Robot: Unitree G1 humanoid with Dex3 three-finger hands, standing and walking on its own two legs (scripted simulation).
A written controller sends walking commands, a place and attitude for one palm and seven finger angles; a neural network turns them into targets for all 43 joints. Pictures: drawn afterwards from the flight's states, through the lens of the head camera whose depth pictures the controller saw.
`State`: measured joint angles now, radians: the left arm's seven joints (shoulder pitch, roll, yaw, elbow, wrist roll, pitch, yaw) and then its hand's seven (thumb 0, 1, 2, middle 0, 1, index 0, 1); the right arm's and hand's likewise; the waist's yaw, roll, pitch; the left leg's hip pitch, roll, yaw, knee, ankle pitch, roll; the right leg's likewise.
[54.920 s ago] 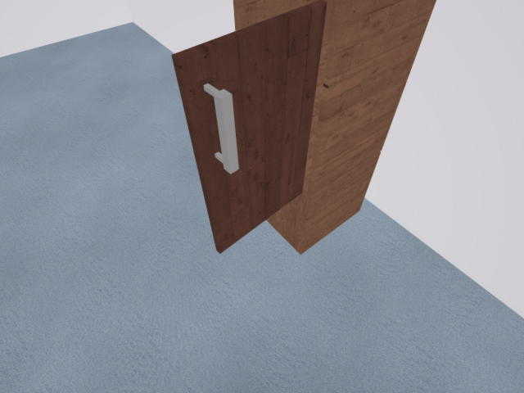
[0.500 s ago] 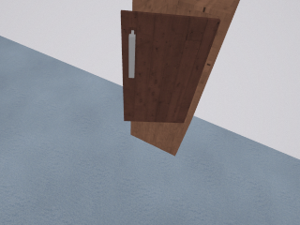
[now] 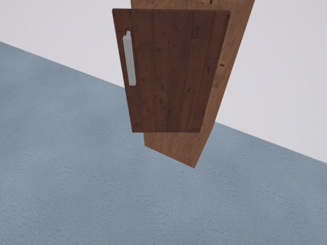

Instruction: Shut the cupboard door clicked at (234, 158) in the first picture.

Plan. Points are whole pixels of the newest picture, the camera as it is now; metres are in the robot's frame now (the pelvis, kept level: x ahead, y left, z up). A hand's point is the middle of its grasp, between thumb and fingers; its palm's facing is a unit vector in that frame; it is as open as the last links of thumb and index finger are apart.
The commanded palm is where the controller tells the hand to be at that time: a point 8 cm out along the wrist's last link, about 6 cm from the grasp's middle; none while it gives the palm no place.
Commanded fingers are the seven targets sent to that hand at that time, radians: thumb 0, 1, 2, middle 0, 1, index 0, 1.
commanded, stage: come to a stop and stand still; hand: left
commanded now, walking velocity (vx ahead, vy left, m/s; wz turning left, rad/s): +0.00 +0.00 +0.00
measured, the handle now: (130, 59) +0.66 +0.16 +0.10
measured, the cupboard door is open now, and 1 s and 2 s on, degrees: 28 28 28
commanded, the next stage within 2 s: look again from close up in 0.62 s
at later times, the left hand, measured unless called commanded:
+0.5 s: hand out of the picture +0.01 +0.14 -0.17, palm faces +0.05 -0.98 -0.17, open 7.4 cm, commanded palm none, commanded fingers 0.00 0.90 0.90 -0.20 -0.30 -0.20 -0.30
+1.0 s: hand out of the picture +0.00 +0.13 -0.17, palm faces +0.06 -0.99 -0.16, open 7.4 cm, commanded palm none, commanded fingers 0.00 0.90 0.90 -0.20 -0.30 -0.20 -0.30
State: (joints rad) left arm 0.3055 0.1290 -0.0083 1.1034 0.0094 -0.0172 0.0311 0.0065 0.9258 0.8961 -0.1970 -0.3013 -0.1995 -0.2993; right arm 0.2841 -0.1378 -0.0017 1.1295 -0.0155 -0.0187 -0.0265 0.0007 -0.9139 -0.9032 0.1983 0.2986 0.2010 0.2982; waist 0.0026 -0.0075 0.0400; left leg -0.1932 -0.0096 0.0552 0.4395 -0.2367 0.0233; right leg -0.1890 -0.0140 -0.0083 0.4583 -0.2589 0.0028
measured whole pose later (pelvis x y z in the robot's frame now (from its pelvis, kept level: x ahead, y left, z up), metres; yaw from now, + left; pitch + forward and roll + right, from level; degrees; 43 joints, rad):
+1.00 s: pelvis +0.03 -0.02 +0.00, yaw +1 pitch -1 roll +1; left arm 0.32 0.12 -0.01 1.12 0.01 -0.03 0.04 0.00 0.91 0.90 -0.20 -0.30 -0.20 -0.30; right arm 0.29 -0.12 0.01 1.16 -0.02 -0.02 -0.04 0.00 -0.92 -0.90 0.20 0.30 0.20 0.30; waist 0.01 -0.01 0.04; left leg -0.13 0.01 0.03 0.39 -0.25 -0.01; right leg -0.13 0.01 -0.03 0.42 -0.28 -0.03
